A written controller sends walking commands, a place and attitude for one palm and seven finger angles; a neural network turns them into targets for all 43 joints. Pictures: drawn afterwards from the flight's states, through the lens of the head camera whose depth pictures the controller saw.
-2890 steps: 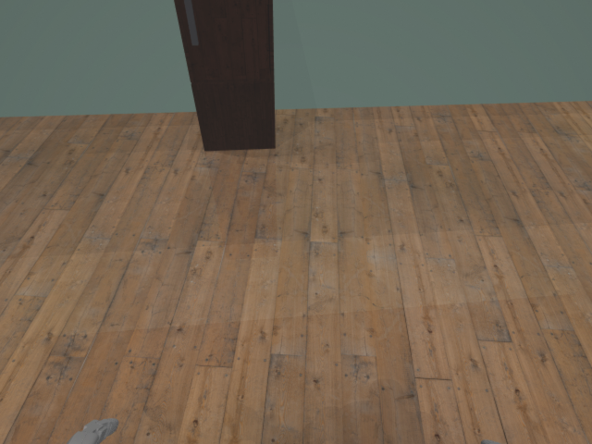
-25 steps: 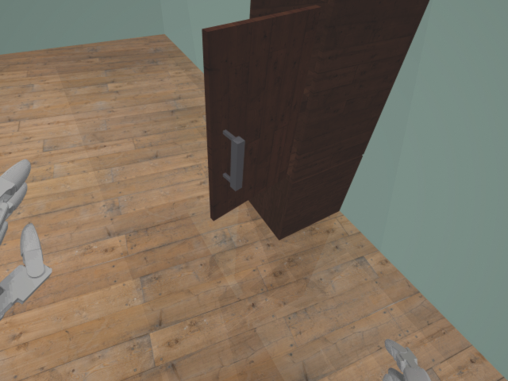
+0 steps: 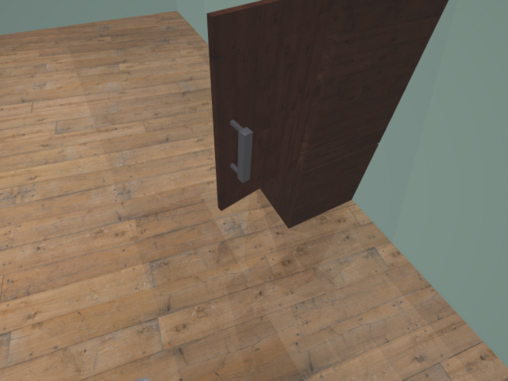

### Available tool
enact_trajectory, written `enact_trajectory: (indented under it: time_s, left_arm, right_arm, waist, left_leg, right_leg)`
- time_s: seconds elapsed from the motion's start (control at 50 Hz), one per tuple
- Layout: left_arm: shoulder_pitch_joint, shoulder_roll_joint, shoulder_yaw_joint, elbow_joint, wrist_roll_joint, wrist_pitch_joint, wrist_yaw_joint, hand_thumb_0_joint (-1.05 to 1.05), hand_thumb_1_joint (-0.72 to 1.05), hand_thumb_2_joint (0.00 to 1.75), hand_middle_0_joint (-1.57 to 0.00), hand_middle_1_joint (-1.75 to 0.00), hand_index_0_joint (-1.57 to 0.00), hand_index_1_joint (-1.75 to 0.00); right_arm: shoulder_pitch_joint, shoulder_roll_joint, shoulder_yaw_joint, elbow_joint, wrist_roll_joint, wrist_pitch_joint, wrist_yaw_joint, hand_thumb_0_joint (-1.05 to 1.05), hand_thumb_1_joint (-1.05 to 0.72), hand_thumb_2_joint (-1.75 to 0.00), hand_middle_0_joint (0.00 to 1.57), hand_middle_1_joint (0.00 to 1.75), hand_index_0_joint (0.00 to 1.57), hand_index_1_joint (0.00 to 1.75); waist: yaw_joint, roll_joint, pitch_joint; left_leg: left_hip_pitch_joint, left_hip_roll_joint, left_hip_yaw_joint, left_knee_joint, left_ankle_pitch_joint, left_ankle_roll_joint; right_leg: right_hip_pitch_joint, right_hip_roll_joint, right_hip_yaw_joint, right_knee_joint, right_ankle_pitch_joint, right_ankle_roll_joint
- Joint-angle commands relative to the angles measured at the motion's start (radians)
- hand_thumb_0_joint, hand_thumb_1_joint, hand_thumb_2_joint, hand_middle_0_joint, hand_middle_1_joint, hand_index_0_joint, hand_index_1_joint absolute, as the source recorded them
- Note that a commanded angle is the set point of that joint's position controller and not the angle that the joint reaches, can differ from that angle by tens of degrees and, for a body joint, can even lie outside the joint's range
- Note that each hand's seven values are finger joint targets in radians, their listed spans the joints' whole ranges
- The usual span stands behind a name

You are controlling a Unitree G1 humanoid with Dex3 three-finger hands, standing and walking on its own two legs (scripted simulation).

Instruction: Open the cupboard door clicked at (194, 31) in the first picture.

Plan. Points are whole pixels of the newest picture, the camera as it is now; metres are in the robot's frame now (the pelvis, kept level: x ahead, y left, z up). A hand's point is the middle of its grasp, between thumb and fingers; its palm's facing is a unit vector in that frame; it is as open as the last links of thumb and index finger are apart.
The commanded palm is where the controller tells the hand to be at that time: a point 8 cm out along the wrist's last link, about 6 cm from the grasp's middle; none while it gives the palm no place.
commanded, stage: let the arm hang, fingers relaxed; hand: left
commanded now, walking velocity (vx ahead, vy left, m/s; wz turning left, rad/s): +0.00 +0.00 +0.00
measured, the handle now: (239, 151) +0.66 +0.07 -0.08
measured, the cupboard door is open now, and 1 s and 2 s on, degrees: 100 100 100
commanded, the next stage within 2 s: look to check the result in 0.72 s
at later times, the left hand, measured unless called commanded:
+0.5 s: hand out of the picture +0.00 +0.19 -0.16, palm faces +0.00 -0.98 -0.21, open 7.4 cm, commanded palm none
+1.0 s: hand out of the picture +0.01 +0.20 -0.16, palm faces +0.00 -0.97 -0.22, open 7.3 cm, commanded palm none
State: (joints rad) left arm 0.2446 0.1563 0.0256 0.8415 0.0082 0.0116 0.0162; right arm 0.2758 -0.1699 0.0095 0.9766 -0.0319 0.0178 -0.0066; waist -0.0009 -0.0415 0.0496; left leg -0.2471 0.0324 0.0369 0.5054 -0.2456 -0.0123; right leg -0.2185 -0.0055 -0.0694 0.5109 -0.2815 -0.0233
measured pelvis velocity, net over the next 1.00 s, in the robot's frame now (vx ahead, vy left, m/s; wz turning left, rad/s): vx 0.00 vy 0.01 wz -0.02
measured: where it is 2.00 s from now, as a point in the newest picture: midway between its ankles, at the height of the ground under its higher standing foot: outside the picture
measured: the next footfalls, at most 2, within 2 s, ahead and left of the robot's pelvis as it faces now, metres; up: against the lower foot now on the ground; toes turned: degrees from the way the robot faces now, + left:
none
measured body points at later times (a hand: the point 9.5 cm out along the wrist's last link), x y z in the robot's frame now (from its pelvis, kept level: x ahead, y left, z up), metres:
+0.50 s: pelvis -0.01 +0.01 +0.01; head +0.01 +0.00 +0.46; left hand +0.00 +0.24 -0.15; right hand -0.01 -0.20 -0.16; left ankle +0.01 +0.13 -0.74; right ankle +0.00 -0.10 -0.74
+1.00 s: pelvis +0.00 +0.01 +0.01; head +0.01 +0.01 +0.46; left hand +0.01 +0.25 -0.15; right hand -0.01 -0.21 -0.16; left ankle +0.01 +0.13 -0.74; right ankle +0.00 -0.10 -0.74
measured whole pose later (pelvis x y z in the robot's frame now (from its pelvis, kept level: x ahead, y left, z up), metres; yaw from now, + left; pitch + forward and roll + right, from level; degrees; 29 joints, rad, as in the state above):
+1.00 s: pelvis +0.00 +0.01 +0.01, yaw -1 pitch -2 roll +0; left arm 0.24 0.17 0.02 1.14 0.01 0.00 0.02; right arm 0.26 -0.16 -0.01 1.14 -0.02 0.00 -0.03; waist -0.01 0.01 0.06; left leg -0.17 0.01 0.07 0.38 -0.18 0.01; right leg -0.15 -0.02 -0.04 0.40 -0.22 0.00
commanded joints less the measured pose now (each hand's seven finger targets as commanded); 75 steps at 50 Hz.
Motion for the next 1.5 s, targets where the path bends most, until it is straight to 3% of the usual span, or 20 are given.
enact_trajectory:
  time_s: [0.0, 0.02, 0.08, 0.32, 0.48, 0.54, 0.66, 0.76, 1.06, 1.12, 1.2, 1.34, 1.48]
  left_arm:
    - [0.037, 0.144, 0.026, 0.038, 0.009, -0.022, 0.009, 0.00, 0.90, 0.90, -0.20, -0.30, -0.20, -0.30]
    - [0.029, 0.144, 0.022, 0.060, 0.007, -0.022, 0.009, 0.00, 0.90, 0.90, -0.20, -0.30, -0.20, -0.30]
    - [0.020, 0.144, 0.016, 0.117, 0.004, -0.022, 0.009, 0.00, 0.90, 0.90, -0.20, -0.30, -0.20, -0.30]
    - [0.041, 0.139, 0.002, 0.244, 0.000, -0.021, 0.018, 0.00, 0.90, 0.90, -0.20, -0.30, -0.20, -0.30]
    - [0.055, 0.120, 0.002, 0.265, 0.003, -0.022, 0.021, 0.00, 0.90, 0.90, -0.20, -0.30, -0.20, -0.30]
    - [0.057, 0.110, 0.002, 0.271, 0.003, -0.024, 0.021, 0.00, 0.90, 0.90, -0.20, -0.30, -0.20, -0.30]
    - [0.057, 0.106, 0.004, 0.276, 0.004, -0.025, 0.020, 0.00, 0.90, 0.90, -0.20, -0.30, -0.20, -0.30]
    - [0.055, 0.113, 0.007, 0.277, 0.004, -0.026, 0.019, 0.00, 0.90, 0.90, -0.20, -0.30, -0.20, -0.30]
    - [0.009, 0.162, 0.016, 0.264, 0.005, -0.033, 0.016, 0.00, 0.90, 0.90, -0.20, -0.30, -0.20, -0.30]
    - [-0.007, 0.179, 0.020, 0.260, 0.005, -0.035, 0.015, 0.00, 0.90, 0.90, -0.20, -0.30, -0.20, -0.30]
    - [-0.026, 0.195, 0.021, 0.256, 0.005, -0.035, 0.013, 0.00, 0.90, 0.90, -0.20, -0.30, -0.20, -0.30]
    - [-0.056, 0.229, 0.024, 0.247, 0.004, -0.041, 0.010, 0.00, 0.90, 0.90, -0.20, -0.30, -0.20, -0.30]
    - [-0.082, 0.260, 0.028, 0.242, 0.005, -0.046, 0.008, 0.00, 0.90, 0.90, -0.20, -0.30, -0.20, -0.30]
  right_arm:
    - [0.006, -0.107, -0.042, -0.028, 0.006, -0.021, -0.014, 0.00, -0.90, -0.90, 0.20, 0.30, 0.20, 0.30]
    - [0.017, -0.106, -0.041, -0.012, 0.007, -0.020, -0.015, 0.00, -0.90, -0.90, 0.20, 0.30, 0.20, 0.30]
    - [0.038, -0.108, -0.041, 0.027, 0.009, -0.018, -0.017, 0.00, -0.90, -0.90, 0.20, 0.30, 0.20, 0.30]
    - [0.061, -0.088, -0.032, 0.127, 0.012, -0.016, -0.021, 0.00, -0.90, -0.90, 0.20, 0.30, 0.20, 0.30]
    - [0.055, -0.074, -0.034, 0.141, 0.012, -0.017, -0.023, 0.00, -0.90, -0.90, 0.20, 0.30, 0.20, 0.30]
    - [0.055, -0.066, -0.033, 0.142, 0.011, -0.021, -0.025, 0.00, -0.90, -0.90, 0.20, 0.30, 0.20, 0.30]
    - [0.049, -0.068, -0.037, 0.141, 0.011, -0.023, -0.028, 0.00, -0.90, -0.90, 0.20, 0.30, 0.20, 0.30]
    - [0.049, -0.078, -0.039, 0.137, 0.011, -0.023, -0.028, 0.00, -0.90, -0.90, 0.20, 0.30, 0.20, 0.30]
    - [0.010, -0.127, -0.048, 0.135, 0.011, -0.030, -0.026, 0.00, -0.90, -0.90, 0.20, 0.30, 0.20, 0.30]
    - [-0.004, -0.143, -0.050, 0.133, 0.011, -0.032, -0.025, 0.00, -0.90, -0.90, 0.20, 0.30, 0.20, 0.30]
    - [-0.025, -0.160, -0.051, 0.128, 0.011, -0.031, -0.023, 0.00, -0.90, -0.90, 0.20, 0.30, 0.20, 0.30]
    - [-0.060, -0.198, -0.052, 0.122, 0.011, -0.035, -0.021, 0.00, -0.90, -0.90, 0.20, 0.30, 0.20, 0.30]
    - [-0.097, -0.236, -0.056, 0.114, 0.013, -0.036, -0.019, 0.00, -0.90, -0.90, 0.20, 0.30, 0.20, 0.30]
  waist:
    - [-0.005, 0.142, -0.084]
    - [-0.006, 0.090, -0.069]
    - [-0.007, 0.046, -0.025]
    - [-0.008, 0.011, 0.017]
    - [-0.009, 0.066, 0.046]
    - [-0.011, 0.049, 0.019]
    - [-0.011, 0.074, 0.041]
    - [-0.011, 0.053, 0.033]
    - [-0.009, 0.039, 0.010]
    - [-0.009, 0.059, -0.002]
    - [-0.009, 0.048, 0.018]
    - [-0.010, 0.053, -0.029]
    - [-0.007, 0.040, -0.034]
  left_leg:
    - [0.025, 0.066, -0.069, -0.116, 0.090, 0.038]
    - [0.026, 0.067, -0.068, -0.124, 0.088, 0.037]
    - [0.035, 0.069, -0.063, -0.141, 0.093, 0.036]
    - [0.079, 0.071, -0.053, -0.176, 0.104, 0.036]
    - [0.063, 0.068, -0.055, -0.193, 0.058, 0.033]
    - [0.075, 0.071, -0.060, -0.194, 0.080, 0.034]
    - [0.066, 0.072, -0.058, -0.200, 0.068, 0.032]
    - [0.071, 0.073, -0.064, -0.202, 0.059, 0.034]
    - [0.093, 0.080, -0.069, -0.200, 0.119, 0.036]
    - [0.098, 0.082, -0.071, -0.202, 0.129, 0.035]
    - [0.092, 0.082, -0.076, -0.209, 0.123, 0.035]
    - [0.121, 0.087, -0.082, -0.207, 0.166, 0.033]
    - [0.136, 0.090, -0.084, -0.212, 0.189, 0.033]
  right_leg:
    - [0.059, -0.086, 0.107, -0.138, 0.123, -0.019]
    - [0.054, -0.089, 0.107, -0.147, 0.120, -0.021]
    - [0.029, -0.090, 0.100, -0.171, 0.099, -0.021]
    - [0.006, -0.098, 0.101, -0.196, 0.087, -0.013]
    - [-0.012, -0.091, 0.107, -0.202, 0.056, -0.010]
    - [0.004, -0.094, 0.107, -0.194, 0.082, -0.010]
    - [-0.005, -0.094, 0.108, -0.198, 0.079, -0.009]
    - [0.000, -0.093, 0.108, -0.200, 0.073, -0.011]
    - [0.025, -0.102, 0.108, -0.205, 0.114, -0.015]
    - [0.036, -0.106, 0.109, -0.207, 0.122, -0.016]
    - [0.029, -0.107, 0.109, -0.215, 0.117, -0.016]
    - [0.062, -0.112, 0.114, -0.218, 0.165, -0.017]
    - [0.072, -0.117, 0.113, -0.234, 0.191, -0.017]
